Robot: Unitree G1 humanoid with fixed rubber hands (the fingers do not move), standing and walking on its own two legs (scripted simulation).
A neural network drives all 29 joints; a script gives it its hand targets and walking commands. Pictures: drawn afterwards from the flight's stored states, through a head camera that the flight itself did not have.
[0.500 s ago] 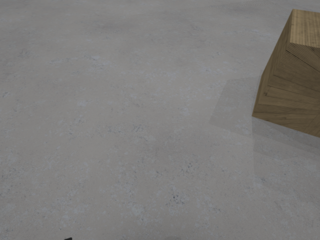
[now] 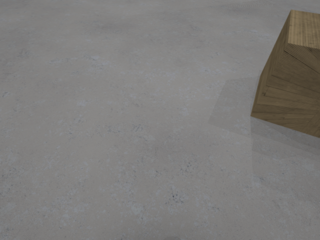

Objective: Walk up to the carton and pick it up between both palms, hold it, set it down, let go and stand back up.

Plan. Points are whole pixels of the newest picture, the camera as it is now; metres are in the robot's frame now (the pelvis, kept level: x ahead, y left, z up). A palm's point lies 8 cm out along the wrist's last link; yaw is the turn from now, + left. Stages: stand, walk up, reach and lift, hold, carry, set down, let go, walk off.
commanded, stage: stand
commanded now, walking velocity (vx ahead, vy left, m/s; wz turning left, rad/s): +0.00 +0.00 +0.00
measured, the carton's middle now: out of the picture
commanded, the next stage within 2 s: none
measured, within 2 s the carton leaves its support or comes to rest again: neither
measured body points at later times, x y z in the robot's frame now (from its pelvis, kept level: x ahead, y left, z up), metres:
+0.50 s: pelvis +0.00 -0.01 +0.01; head +0.01 +0.00 +0.46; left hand +0.08 +0.28 -0.13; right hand +0.07 -0.27 -0.13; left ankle +0.04 +0.12 -0.72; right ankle +0.04 -0.13 -0.72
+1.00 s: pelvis +0.00 +0.00 +0.01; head +0.01 +0.00 +0.46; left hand +0.07 +0.28 -0.13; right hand +0.06 -0.27 -0.13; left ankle +0.04 +0.12 -0.72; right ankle +0.04 -0.13 -0.72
